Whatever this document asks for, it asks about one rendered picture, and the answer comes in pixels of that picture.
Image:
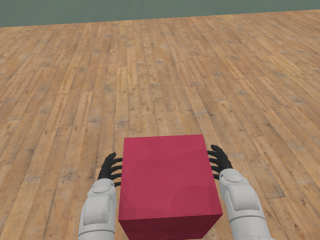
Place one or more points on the robot left hand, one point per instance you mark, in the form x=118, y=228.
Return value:
x=107, y=170

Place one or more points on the robot left forearm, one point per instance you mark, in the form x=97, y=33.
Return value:
x=98, y=214

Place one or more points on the robot right hand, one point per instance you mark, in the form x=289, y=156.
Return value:
x=222, y=160

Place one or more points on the robot right forearm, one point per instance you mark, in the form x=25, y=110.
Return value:
x=244, y=210

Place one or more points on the carton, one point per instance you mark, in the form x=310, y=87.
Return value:
x=167, y=190

